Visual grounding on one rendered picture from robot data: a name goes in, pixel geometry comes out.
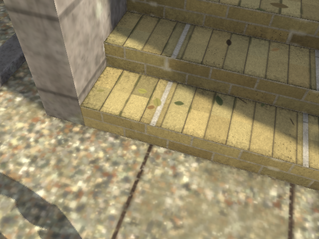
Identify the stairs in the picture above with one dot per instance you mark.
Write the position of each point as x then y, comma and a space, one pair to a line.
235, 82

